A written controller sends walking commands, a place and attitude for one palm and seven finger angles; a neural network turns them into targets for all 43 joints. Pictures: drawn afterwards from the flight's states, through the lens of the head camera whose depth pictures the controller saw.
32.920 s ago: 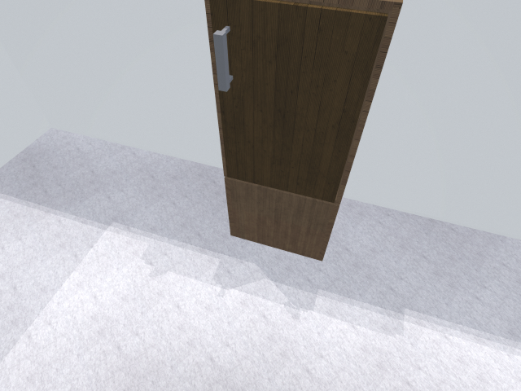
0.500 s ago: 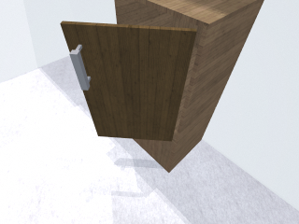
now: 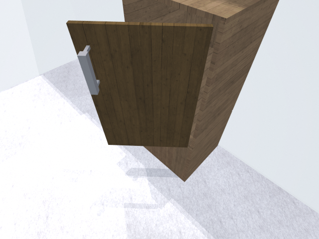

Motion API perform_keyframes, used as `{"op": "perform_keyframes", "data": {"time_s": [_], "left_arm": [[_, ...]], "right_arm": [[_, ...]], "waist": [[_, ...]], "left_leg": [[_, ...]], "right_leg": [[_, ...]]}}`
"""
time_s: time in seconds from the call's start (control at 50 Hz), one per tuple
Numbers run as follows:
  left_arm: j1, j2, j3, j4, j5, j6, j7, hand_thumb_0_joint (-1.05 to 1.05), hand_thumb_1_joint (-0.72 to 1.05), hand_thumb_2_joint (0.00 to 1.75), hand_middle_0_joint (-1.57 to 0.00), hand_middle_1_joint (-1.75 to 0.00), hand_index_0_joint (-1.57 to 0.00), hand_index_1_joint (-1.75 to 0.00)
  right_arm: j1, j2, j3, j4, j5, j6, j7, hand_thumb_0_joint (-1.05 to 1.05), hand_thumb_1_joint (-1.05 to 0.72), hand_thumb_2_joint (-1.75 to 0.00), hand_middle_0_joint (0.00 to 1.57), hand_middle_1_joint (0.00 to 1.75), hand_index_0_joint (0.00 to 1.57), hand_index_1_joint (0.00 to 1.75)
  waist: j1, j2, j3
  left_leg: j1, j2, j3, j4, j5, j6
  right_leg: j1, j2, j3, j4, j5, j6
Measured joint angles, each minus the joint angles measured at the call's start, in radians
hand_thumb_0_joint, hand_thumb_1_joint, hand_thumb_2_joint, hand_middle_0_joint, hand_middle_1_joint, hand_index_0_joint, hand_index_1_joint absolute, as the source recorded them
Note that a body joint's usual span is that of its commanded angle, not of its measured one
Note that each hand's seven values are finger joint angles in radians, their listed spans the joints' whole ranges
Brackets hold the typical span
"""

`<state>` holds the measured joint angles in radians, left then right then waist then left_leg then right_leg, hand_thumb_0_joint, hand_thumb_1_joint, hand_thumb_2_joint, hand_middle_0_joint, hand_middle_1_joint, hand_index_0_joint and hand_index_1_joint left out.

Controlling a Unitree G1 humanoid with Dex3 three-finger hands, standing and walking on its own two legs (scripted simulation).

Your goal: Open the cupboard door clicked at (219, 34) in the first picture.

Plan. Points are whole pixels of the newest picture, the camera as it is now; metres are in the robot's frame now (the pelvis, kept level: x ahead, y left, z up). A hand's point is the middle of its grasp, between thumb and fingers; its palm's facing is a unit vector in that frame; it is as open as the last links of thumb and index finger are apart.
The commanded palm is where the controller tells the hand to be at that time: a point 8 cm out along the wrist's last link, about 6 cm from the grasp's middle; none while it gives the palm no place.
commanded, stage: look again from close up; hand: left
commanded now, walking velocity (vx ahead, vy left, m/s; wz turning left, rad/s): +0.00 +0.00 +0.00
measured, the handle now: (91, 70) +0.56 +0.25 +0.12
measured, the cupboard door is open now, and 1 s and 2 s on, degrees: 42 42 42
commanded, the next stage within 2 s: raise the hand with hooked fingers in 0.22 s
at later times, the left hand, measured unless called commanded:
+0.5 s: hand (81, 220) +0.17 +0.20 -0.02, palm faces +0.27 -0.95 -0.12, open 7.6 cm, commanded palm +0.10 +0.25 -0.04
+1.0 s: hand (71, 213) +0.17 +0.21 +0.02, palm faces +0.00 -1.00 -0.07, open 10.1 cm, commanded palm +0.14 +0.27 +0.02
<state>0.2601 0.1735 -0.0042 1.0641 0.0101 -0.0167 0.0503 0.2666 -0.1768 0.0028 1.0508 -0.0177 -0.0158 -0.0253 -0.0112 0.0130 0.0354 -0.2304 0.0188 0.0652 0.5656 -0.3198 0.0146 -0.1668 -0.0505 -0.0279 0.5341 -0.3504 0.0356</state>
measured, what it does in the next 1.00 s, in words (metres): lowers itself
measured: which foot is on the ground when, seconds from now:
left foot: down 0.00-1.00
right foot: down 0.00-1.00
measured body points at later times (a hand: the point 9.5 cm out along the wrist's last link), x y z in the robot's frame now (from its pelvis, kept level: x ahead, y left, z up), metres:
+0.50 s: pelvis -0.02 +0.00 -0.01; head -0.01 +0.00 +0.44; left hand +0.15 +0.25 -0.01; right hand +0.09 -0.25 -0.12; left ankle -0.01 +0.11 -0.73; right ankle -0.04 -0.14 -0.73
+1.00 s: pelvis -0.05 -0.04 -0.05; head -0.01 -0.03 +0.40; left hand +0.17 +0.26 +0.02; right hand +0.13 -0.26 -0.13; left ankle -0.01 +0.11 -0.73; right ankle -0.04 -0.14 -0.73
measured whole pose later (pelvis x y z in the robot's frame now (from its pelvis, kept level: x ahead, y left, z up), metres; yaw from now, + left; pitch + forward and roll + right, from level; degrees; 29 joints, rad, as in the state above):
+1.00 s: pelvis -0.05 -0.04 -0.05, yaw +2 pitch +8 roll -2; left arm 0.24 0.35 0.33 0.14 -0.37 -0.31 -0.47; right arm 0.23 -0.23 0.03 0.61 0.04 -0.26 -0.09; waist 0.01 0.03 -0.08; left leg -0.72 0.08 -0.04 0.99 -0.42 -0.04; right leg -0.62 0.00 -0.11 0.95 -0.48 -0.03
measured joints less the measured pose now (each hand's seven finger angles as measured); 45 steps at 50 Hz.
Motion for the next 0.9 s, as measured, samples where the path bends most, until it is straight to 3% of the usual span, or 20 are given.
{"op": "perform_keyframes", "data": {"time_s": [0.34, 0.36, 0.38, 0.42, 0.46, 0.54, 0.58, 0.62, 0.66, 0.7, 0.76, 0.82, 0.9], "left_arm": [[-0.004, 0.023, -0.007, 0.004, 0.003, 0.009, -0.009, 0.0, 0.91, 0.9, -0.2, -0.29, -0.2, -0.3], [0.046, 0.018, 0.019, -0.154, -0.034, 0.074, -0.008, 0.01, 0.91, 0.9, -0.2, -0.3, -0.2, -0.3], [0.109, 0.016, 0.041, -0.352, -0.057, 0.094, 0.001, 0.01, 0.91, 0.9, -0.2, -0.3, -0.2, -0.3], [0.201, 0.019, 0.05, -0.666, -0.099, 0.052, 0.04, 0.02, 0.9, 0.9, -0.2, -0.3, -0.2, -0.31], [0.201, 0.009, 0.069, -0.844, -0.134, -0.015, 0.044, 0.02, 0.88, 0.89, -0.2, -0.31, -0.2, -0.32], [0.101, 0.005, 0.156, -0.918, -0.182, -0.263, -0.072, 0.01, 0.83, 0.86, -0.2, -0.35, -0.2, -0.36], [0.066, 0.02, 0.195, -0.898, -0.215, -0.401, -0.18, 0.01, 0.79, 0.85, -0.2, -0.37, -0.2, -0.38], [0.049, 0.042, 0.226, -0.867, -0.247, -0.497, -0.31, 0.0, 0.75, 0.83, -0.21, -0.4, -0.21, -0.41], [0.06, 0.065, 0.25, -0.854, -0.284, -0.507, -0.414, 0.0, 0.71, 0.81, -0.21, -0.43, -0.21, -0.43], [0.087, 0.077, 0.271, -0.855, -0.323, -0.467, -0.469, 0.0, 0.66, 0.8, -0.22, -0.46, -0.22, -0.46], [0.127, 0.08, 0.3, -0.889, -0.352, -0.417, -0.472, 0.01, 0.59, 0.77, -0.22, -0.5, -0.22, -0.51], [0.132, 0.085, 0.312, -0.946, -0.354, -0.417, -0.449, 0.01, 0.52, 0.74, -0.23, -0.54, -0.23, -0.55], [0.058, 0.115, 0.31, -0.965, -0.355, -0.406, -0.474, 0.01, 0.43, 0.7, -0.23, -0.6, -0.23, -0.61]], "right_arm": [[-0.016, -0.004, 0.014, 0.019, 0.005, -0.003, 0.014, 0.01, -0.91, -0.9, 0.2, 0.3, 0.2, 0.29], [-0.001, -0.005, 0.012, -0.02, 0.016, -0.013, 0.011, 0.01, -0.91, -0.9, 0.2, 0.3, 0.2, 0.29], [0.024, -0.004, 0.013, -0.06, 0.025, -0.057, -0.003, 0.01, -0.91, -0.9, 0.2, 0.3, 0.2, 0.29], [0.055, 0.0, 0.006, -0.12, 0.045, -0.152, -0.025, 0.01, -0.91, -0.9, 0.2, 0.3, 0.2, 0.29], [0.053, -0.007, -0.008, -0.18, 0.047, -0.208, -0.032, 0.01, -0.91, -0.9, 0.2, 0.3, 0.2, 0.29], [-0.017, -0.026, -0.032, -0.292, 0.027, -0.238, -0.017, 0.01, -0.9, -0.9, 0.2, 0.3, 0.2, 0.29], [-0.059, -0.033, -0.043, -0.349, 0.023, -0.243, 0.001, 0.01, -0.9, -0.9, 0.2, 0.3, 0.2, 0.29], [-0.095, -0.046, -0.053, -0.407, 0.029, -0.244, 0.015, 0.01, -0.9, -0.9, 0.2, 0.3, 0.2, 0.29], [-0.116, -0.064, -0.058, -0.463, 0.04, -0.239, 0.014, 0.01, -0.9, -0.9, 0.2, 0.3, 0.2, 0.29], [-0.121, -0.081, -0.061, -0.507, 0.049, -0.234, 0.0, 0.01, -0.9, -0.9, 0.2, 0.3, 0.2, 0.29], [-0.109, -0.099, -0.059, -0.537, 0.054, -0.237, -0.024, 0.01, -0.9, -0.9, 0.2, 0.3, 0.2, 0.29], [-0.087, -0.101, -0.044, -0.522, 0.05, -0.249, -0.047, 0.01, -0.9, -0.9, 0.2, 0.3, 0.2, 0.29], [-0.067, -0.084, -0.006, -0.473, 0.052, -0.256, -0.064, 0.01, -0.9, -0.9, 0.2, 0.3, 0.2, 0.29]], "waist": [[0.01, -0.02, 0.006], [0.007, -0.02, 0.009], [0.014, -0.028, 0.007], [0.016, -0.043, -0.022], [-0.001, -0.033, -0.044], [-0.016, -0.016, -0.113], [-0.014, -0.024, -0.143], [-0.007, -0.031, -0.152], [0.003, -0.037, -0.154], [0.016, -0.036, -0.154], [0.036, -0.028, -0.148], [0.053, -0.019, -0.14], [0.052, -0.004, -0.123]], "left_leg": [[0.005, -0.014, 0.011, -0.066, 0.05, 0.009], [-0.006, -0.012, 0.007, -0.056, 0.047, 0.008], [-0.008, -0.016, 0.008, -0.057, 0.048, 0.006], [-0.024, -0.028, 0.007, -0.056, 0.052, 0.002], [-0.066, -0.031, -0.012, -0.015, 0.044, 0.002], [-0.227, -0.008, -0.026, 0.123, 0.004, -0.011], [-0.327, 0.007, -0.025, 0.215, -0.027, -0.02], [-0.411, 0.019, -0.03, 0.306, -0.059, -0.028], [-0.471, 0.027, -0.037, 0.377, -0.081, -0.036], [-0.508, 0.032, -0.05, 0.426, -0.103, -0.04], [-0.534, 0.04, -0.078, 0.469, -0.12, -0.048], [-0.542, 0.046, -0.105, 0.487, -0.126, -0.051], [-0.537, 0.051, -0.128, 0.484, -0.121, -0.055]], "right_leg": [[-0.006, -0.012, 0.009, -0.049, 0.042, 0.01], [-0.012, -0.01, 0.005, -0.044, 0.042, 0.009], [-0.025, -0.013, 0.006, -0.025, 0.038, -0.003], [-0.059, -0.027, 0.001, 0.022, 0.018, -0.02], [-0.082, -0.031, -0.015, 0.046, -0.004, -0.009], [-0.235, -0.014, -0.023, 0.17, -0.035, -0.011], [-0.34, -0.004, -0.017, 0.268, -0.067, -0.023], [-0.425, 0.005, -0.017, 0.361, -0.102, -0.029], [-0.483, 0.01, -0.02, 0.432, -0.127, -0.03], [-0.514, 0.015, -0.03, 0.478, -0.15, -0.039], [-0.524, 0.024, -0.055, 0.505, -0.168, -0.057], [-0.514, 0.033, -0.081, 0.504, -0.171, -0.063], [-0.494, 0.042, -0.102, 0.482, -0.162, -0.068]]}}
